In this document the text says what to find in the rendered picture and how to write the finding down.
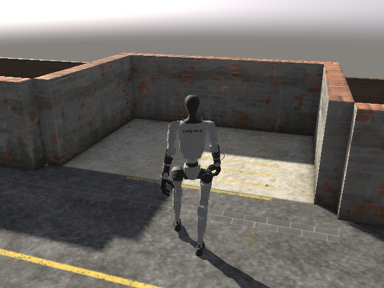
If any robot left hand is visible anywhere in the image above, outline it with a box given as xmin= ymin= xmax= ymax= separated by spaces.
xmin=160 ymin=178 xmax=174 ymax=196

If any right robot forearm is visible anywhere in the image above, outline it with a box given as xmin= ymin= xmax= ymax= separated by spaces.
xmin=212 ymin=144 xmax=221 ymax=167

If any right robot upper arm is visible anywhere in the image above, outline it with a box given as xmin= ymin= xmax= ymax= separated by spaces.
xmin=205 ymin=121 xmax=218 ymax=153

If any robot right hand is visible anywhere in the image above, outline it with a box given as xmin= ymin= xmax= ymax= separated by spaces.
xmin=207 ymin=164 xmax=221 ymax=176

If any robot left shin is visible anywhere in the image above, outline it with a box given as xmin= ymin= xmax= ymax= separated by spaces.
xmin=173 ymin=188 xmax=181 ymax=224

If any left robot forearm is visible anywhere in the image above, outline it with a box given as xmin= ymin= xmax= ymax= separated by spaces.
xmin=161 ymin=147 xmax=173 ymax=179

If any left robot upper arm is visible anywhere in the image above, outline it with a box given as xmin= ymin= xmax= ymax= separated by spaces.
xmin=167 ymin=121 xmax=180 ymax=155

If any robot torso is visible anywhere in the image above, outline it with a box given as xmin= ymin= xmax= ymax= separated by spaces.
xmin=178 ymin=119 xmax=206 ymax=180

